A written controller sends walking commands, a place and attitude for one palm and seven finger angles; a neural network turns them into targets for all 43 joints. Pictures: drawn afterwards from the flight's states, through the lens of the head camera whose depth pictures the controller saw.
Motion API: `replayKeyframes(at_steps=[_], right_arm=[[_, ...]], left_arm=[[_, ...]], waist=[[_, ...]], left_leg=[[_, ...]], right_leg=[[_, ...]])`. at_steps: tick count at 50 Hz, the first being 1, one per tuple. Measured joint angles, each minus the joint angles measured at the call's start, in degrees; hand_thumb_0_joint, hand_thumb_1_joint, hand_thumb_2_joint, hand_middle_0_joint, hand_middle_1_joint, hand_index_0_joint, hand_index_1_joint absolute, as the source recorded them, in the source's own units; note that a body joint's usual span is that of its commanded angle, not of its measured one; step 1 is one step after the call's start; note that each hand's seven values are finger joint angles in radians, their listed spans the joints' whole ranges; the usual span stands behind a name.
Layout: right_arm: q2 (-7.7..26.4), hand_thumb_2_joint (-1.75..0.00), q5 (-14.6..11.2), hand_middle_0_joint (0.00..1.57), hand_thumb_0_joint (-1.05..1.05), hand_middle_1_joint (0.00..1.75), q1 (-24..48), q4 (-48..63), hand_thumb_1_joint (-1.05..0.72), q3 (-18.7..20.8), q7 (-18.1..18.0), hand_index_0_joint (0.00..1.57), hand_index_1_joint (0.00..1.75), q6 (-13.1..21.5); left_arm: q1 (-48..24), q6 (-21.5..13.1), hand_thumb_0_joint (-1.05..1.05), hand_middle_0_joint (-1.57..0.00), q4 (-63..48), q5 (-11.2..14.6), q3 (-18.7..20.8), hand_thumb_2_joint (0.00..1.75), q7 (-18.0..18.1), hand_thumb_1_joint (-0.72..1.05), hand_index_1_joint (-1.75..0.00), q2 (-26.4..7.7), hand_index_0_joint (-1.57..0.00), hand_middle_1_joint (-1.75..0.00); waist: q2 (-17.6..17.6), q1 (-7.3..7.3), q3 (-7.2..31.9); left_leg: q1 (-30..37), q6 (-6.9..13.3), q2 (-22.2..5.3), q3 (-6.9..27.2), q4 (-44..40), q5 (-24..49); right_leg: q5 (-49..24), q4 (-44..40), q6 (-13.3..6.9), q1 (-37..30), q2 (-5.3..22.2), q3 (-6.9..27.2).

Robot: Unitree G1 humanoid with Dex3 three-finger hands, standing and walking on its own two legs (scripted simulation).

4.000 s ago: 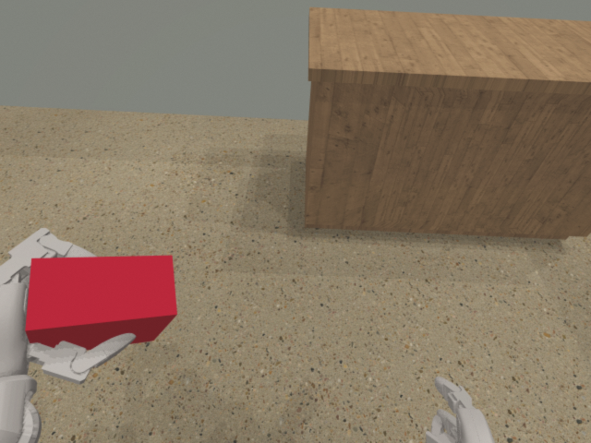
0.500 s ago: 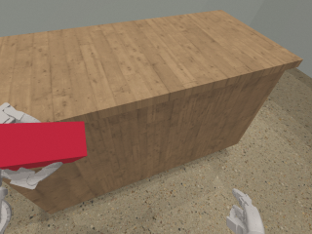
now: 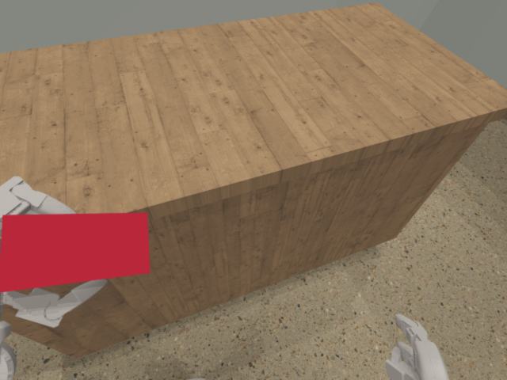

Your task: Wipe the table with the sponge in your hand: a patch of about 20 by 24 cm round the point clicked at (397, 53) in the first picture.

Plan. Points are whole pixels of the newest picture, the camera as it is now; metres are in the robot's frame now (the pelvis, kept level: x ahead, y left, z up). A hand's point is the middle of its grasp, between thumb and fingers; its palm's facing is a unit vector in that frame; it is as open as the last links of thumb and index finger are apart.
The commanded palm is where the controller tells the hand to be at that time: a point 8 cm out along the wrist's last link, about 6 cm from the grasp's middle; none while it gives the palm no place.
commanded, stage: come to a stop and stand still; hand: left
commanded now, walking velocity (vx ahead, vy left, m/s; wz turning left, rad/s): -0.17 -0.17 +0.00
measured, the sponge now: (96, 251) +0.23 +0.19 +0.16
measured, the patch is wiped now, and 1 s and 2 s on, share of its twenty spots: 0.00 0.00 0.00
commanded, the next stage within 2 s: look again from close up in 1.62 s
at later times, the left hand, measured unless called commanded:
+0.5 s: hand (79, 281) +0.19 +0.19 +0.18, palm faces +0.39 -0.83 -0.40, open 10.1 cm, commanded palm +0.14 +0.24 +0.19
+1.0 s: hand (52, 357) +0.12 +0.19 +0.17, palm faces +0.40 -0.84 -0.36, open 10.1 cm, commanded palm +0.07 +0.23 +0.19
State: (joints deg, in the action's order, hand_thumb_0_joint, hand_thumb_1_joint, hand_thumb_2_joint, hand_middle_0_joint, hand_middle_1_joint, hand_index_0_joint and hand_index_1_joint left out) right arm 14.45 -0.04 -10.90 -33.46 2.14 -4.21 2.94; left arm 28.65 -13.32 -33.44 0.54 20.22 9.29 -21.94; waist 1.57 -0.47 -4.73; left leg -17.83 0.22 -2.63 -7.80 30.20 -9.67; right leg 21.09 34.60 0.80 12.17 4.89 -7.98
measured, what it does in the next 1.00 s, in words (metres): walks backwards: right foot, then left foot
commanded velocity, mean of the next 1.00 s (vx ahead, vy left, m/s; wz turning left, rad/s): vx -0.02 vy -0.02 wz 0.00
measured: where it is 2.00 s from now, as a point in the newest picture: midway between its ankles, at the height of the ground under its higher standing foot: outside the picture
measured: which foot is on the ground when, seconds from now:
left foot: down 0.00-0.36, up 0.38-0.62, down 0.64-1.00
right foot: down 0.00-0.00, up 0.02-0.28, down 0.30-1.00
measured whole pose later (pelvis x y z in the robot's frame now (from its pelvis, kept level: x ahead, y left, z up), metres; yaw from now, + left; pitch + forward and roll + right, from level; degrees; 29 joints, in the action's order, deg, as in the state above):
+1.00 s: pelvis -0.09 -0.04 +0.01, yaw -1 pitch -3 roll +0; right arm 10.8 0.3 -12.8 -35.8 -2.4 -3.6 3.7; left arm 25.3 -9.1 -25.2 0.7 16.4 9.1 -19.1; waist -0.1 1.0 -0.4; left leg -14.8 0.3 -1.2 -2.4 31.4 -16.6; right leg 6.8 25.3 -4.9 16.3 -2.0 -7.4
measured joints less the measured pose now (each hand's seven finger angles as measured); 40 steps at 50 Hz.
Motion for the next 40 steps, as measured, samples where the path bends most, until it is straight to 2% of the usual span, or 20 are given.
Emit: replayKeyframes(at_steps=[2, 3, 5, 10, 15, 16, 18, 20, 22, 26, 30, 32, 34, 37, 40], right_arm=[[-1.5, -0.9, -0.3, 0.2, 0.01, 0.3, 0.9, 0.2, -0.9, 0.4, -0.2, 0.2, 0.3, 0.0], [-2.2, -0.9, -0.1, 0.2, 0.01, 0.3, 1.2, 0.3, -0.9, 0.2, 0.0, 0.2, 0.3, 0.1], [-3.5, -0.9, 0.1, 0.2, 0.01, 0.3, 1.7, 0.6, -0.9, -0.6, 0.7, 0.19, 0.3, 0.8], [-6.2, -0.9, 0.2, 0.2, 0.01, 0.3, 1.4, 1.8, -0.9, -3.5, 2.7, 0.2, 0.3, 2.7], [-7.3, -0.9, 0.2, 0.2, 0.01, 0.3, 0.6, 1.9, -0.9, -5.4, 2.6, 0.2, 0.3, 3.3], [-7.2, -0.9, 0.2, 0.21, 0.01, 0.3, 0.6, 1.6, -0.9, -5.5, 2.5, 0.2, 0.3, 3.2], [-6.5, -0.9, 0.0, 0.21, 0.01, 0.3, 0.6, 0.6, -0.9, -5.5, 2.2, 0.2, 0.3, 2.6], [-5.8, -0.9, -0.1, 0.21, 0.01, 0.3, 0.2, -0.6, -0.9, -5.2, 2.0, 0.2, 0.3, 1.8], [-4.8, -0.9, -0.1, 0.21, 0.01, 0.3, -0.2, -1.9, -0.9, -4.9, 1.7, 0.2, 0.3, 1.3], [-3.0, -0.9, -0.1, 0.21, 0.01, 0.3, -1.0, -3.4, -0.9, -4.1, 0.6, 0.2, 0.3, 0.6], [-1.4, -0.9, -0.1, 0.2, 0.01, 0.3, -1.6, -2.9, -0.9, -3.0, -0.1, 0.2, 0.3, 0.2], [-0.7, -0.9, -0.2, 0.2, 0.01, 0.3, -1.8, -2.2, -0.9, -2.3, -0.2, 0.2, 0.3, 0.1], [-1.2, -0.9, -0.3, 0.2, 0.01, 0.3, -1.7, -2.3, -0.9, -2.0, -0.4, 0.2, 0.3, -0.3], [-1.4, -0.9, -0.2, 0.2, 0.01, 0.3, -2.3, -1.2, -0.9, -2.5, -0.6, 0.2, 0.3, -0.1], [-1.8, -0.9, -0.3, 0.2, 0.01, 0.3, -2.5, -0.8, -0.9, -2.9, -0.5, 0.2, 0.3, 0.8]], left_arm=[[-1.7, -0.3, -0.01, -0.73, 0.7, 0.2, 0.9, 0.99, -0.1, -0.5, -1.34, -1.7, -0.76, -1.33], [-2.6, -0.3, -0.01, -0.73, 1.6, 0.2, 1.2, 0.99, -0.2, -0.5, -1.34, -2.1, -0.76, -1.33], [-3.9, 0.5, -0.01, -0.73, 2.8, 0.1, 1.6, 0.99, -0.2, -0.5, -1.34, -2.2, -0.76, -1.33], [-2.5, 2.4, -0.01, -0.73, 0.6, 0.9, 0.9, 0.99, -0.5, -0.5, -1.34, -0.7, -0.76, -1.33], [-1.2, 3.3, -0.01, -0.73, 0.9, 1.4, -0.1, 0.99, -1.1, -0.5, -1.34, -0.5, -0.76, -1.33], [-1.4, 3.4, -0.01, -0.73, 1.6, 1.3, -0.2, 0.99, -1.1, -0.5, -1.34, -0.4, -0.76, -1.33], [-2.1, 3.9, -0.01, -0.73, 3.4, 1.1, -0.7, 0.99, -1.3, -0.5, -1.34, 0.5, -0.76, -1.33], [-1.9, 4.7, -0.01, -0.73, 4.4, 1.5, -1.2, 0.99, -1.3, -0.5, -1.34, 1.4, -0.76, -1.33], [-1.6, 5.3, -0.01, -0.73, 4.8, 1.5, -1.7, 0.99, -1.0, -0.5, -1.34, 2.4, -0.76, -1.33], [-1.9, 4.9, -0.01, -0.73, 5.6, 1.2, -2.4, 0.99, -0.6, -0.5, -1.34, 2.8, -0.76, -1.33], [-2.2, 4.2, -0.01, -0.73, 5.3, 1.1, -2.0, 0.99, -0.5, -0.5, -1.34, 1.8, -0.76, -1.33], [-1.8, 4.0, -0.01, -0.73, 4.4, 1.1, -1.7, 0.99, -0.4, -0.5, -1.34, 1.3, -0.76, -1.33], [-1.4, 3.7, -0.01, -0.73, 4.5, 1.1, -1.3, 0.99, -0.3, -0.5, -1.34, 0.7, -0.76, -1.33], [-0.3, 3.5, -0.01, -0.73, 5.1, 0.8, -1.2, 0.99, -0.3, -0.5, -1.34, 0.6, -0.76, -1.33], [-1.1, 3.0, -0.01, -0.73, 6.4, 0.3, -1.4, 0.99, -0.4, -0.5, -1.34, 0.8, -0.76, -1.33]], waist=[[2.0, 0.59, -0.3], [2.2, 0.59, -0.3], [1.7, 0.37, -0.3], [0.1, 0.84, 0.1], [-1.2, 1.53, 0.6], [-1.7, 1.72, 0.4], [-3.7, 1.58, 0.1], [-3.8, 1.91, 1.0], [-3.2, 2.12, 1.9], [-2.1, 0.99, 2.8], [-1.7, -0.25, 3.2], [-2.0, -0.59, 3.0], [-0.4, 0.03, 2.6], [0.0, 0.47, 3.6], [-0.3, 1.17, 3.9]], left_leg=[[0.2, 1.3, 0.7, -1.0, 1.6, -2.5], [0.3, 1.5, 0.5, -1.0, 1.6, -3.1], [0.9, 1.4, -0.1, -0.3, 0.6, -2.9], [2.1, 0.5, -2.0, -0.1, -2.3, -0.9], [1.1, -0.5, -2.4, 0.1, -1.9, -0.2], [0.7, -0.9, -2.6, 0.2, -1.1, -0.3], [0.2, -1.5, -3.6, 1.3, 0.4, -1.4], [-1.3, -1.8, -2.7, 2.9, 4.1, -7.2], [-2.5, -1.9, -0.8, 4.8, 9.8, -11.3], [-1.5, -1.8, 1.2, 5.8, 13.8, -13.5], [3.0, -1.4, 1.4, 5.7, 6.0, -11.1], [5.8, -0.9, 0.9, 5.7, 0.1, -6.1], [6.8, -0.5, 1.3, 4.8, -0.8, -5.2], [6.6, -0.4, 1.3, 4.2, -1.6, -5.1], [5.8, -0.5, 1.2, 4.2, -1.2, -4.6]], right_leg=[[4.7, 6.3, 0.4, 2.1, 0.0, 2.8], [7.1, 9.8, 0.5, 3.4, -0.9, 3.9], [7.6, 13.0, 0.6, 5.0, -2.6, 4.4], [4.1, 7.5, 0.7, 5.1, -4.6, 3.0], [-0.6, -2.9, 1.0, 1.4, -4.8, 2.2], [-4.2, -4.7, 0.1, 0.8, -5.0, 2.0], [-6.9, -5.4, -2.8, 0.3, -6.1, 0.9], [-6.6, -5.0, -4.5, 1.0, -6.2, 1.1], [-6.6, -5.0, -5.2, 1.7, -5.8, 1.7], [-7.7, -6.0, -5.6, 2.0, -5.5, 1.5], [-8.6, -6.2, -5.8, 2.7, -6.1, 0.3], [-8.7, -5.6, -5.7, 3.1, -6.8, -0.3], [-9.2, -5.8, -5.3, 2.7, -6.5, 0.5], [-10.4, -7.0, -3.5, 2.8, -6.5, 1.1], [-11.2, -7.1, -3.6, 3.4, -6.6, 1.0]])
